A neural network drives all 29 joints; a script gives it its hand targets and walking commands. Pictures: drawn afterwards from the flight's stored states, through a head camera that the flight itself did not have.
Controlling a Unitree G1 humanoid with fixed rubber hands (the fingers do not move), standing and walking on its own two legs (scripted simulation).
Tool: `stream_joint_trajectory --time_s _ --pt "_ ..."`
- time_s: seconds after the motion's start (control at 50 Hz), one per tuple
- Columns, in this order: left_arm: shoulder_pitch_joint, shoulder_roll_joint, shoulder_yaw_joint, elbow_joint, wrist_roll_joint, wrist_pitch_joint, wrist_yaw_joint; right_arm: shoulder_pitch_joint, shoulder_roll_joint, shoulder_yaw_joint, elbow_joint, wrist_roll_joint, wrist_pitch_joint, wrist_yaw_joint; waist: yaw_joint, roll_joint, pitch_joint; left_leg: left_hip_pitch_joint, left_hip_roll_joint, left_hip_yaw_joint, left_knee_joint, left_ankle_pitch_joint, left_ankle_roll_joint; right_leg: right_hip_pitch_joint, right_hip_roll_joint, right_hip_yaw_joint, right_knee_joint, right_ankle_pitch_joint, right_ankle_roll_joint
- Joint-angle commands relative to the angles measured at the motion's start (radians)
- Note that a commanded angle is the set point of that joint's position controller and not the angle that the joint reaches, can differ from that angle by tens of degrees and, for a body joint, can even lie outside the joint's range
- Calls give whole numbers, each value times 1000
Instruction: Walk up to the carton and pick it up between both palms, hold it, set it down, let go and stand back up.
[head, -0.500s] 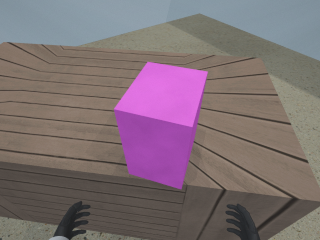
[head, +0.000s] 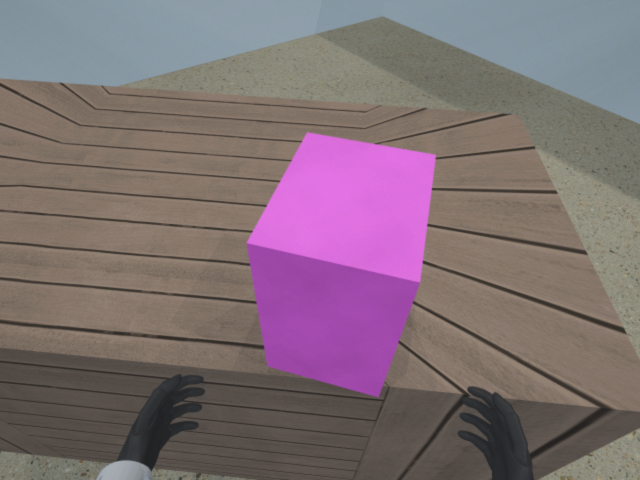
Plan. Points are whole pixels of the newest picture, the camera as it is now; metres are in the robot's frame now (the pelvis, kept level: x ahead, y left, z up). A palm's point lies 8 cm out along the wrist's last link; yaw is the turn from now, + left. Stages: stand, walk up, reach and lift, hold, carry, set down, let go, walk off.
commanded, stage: reach and lift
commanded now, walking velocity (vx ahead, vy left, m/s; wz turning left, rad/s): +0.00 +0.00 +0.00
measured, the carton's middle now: (344, 269) +0.36 +0.03 +0.07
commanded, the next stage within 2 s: none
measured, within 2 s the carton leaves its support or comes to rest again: neither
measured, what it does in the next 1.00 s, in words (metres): stands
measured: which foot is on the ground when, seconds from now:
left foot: down 0.00-1.00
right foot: down 0.00-1.00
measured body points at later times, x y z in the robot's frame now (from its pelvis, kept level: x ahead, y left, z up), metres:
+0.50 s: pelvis +0.00 +0.03 +0.00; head -0.01 +0.05 +0.45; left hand +0.18 +0.23 +0.04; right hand +0.17 -0.15 +0.04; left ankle -0.06 +0.10 -0.74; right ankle +0.02 -0.14 -0.74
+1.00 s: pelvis -0.01 +0.01 +0.00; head -0.01 +0.03 +0.45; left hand +0.27 +0.21 +0.10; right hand +0.24 -0.16 +0.09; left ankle -0.06 +0.10 -0.74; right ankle +0.02 -0.14 -0.74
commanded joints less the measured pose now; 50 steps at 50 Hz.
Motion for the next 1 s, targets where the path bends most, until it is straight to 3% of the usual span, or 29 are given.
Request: stream_joint_trajectory --time_s 0.0,0.16,0.3,0.4,0.52,0.58,0.72,0.84,0.98 --pt "-11 85 -3 -244 -37 -72 2 7 -44 -33 -204 -9 -55 -4 -48 159 -31 -314 24 14 -98 466 -70 252 25 22 23 153 -75" --pt "49 88 -20 -293 -76 -89 -7 53 -43 -25 -323 -11 -62 -28 -46 54 -4 -224 21 -24 -56 599 -84 186 29 23 -16 193 -70" --pt "44 85 -15 -384 -67 -103 3 80 -27 5 -402 22 -64 -41 -22 125 -15 -199 28 -38 -47 648 -99 206 23 42 -24 197 -88" --pt "-14 85 -20 -416 -72 -82 14 41 -21 6 -438 31 -34 -47 -24 161 0 -257 37 -39 -75 507 -86 219 10 56 -14 140 -94" --pt "-154 67 -37 -448 -95 31 31 -92 -45 -25 -482 32 89 -57 -49 159 6 -373 67 -41 -138 288 -58 258 9 53 15 70 -81" --pt "-254 74 -27 -476 -111 99 43 -180 -58 -41 -511 40 164 -64 -54 143 -17 -386 68 -37 -145 250 -53 247 5 52 20 62 -73" --pt "-406 73 34 -459 -114 264 33 -320 -86 -47 -542 71 327 -90 -55 65 -78 -324 41 -16 -118 351 -57 240 1 57 6 118 -56" --pt "-523 57 81 -463 -87 391 4 -437 -114 -51 -558 125 430 -122 -62 76 -92 -271 18 3 -92 446 -77 243 8 53 -2 176 -54" --pt "-655 77 125 -529 -79 472 5 -572 -137 -44 -623 175 455 -148 -69 89 -218 -224 -1 23 -45 536 -85 260 17 38 29 293 -40"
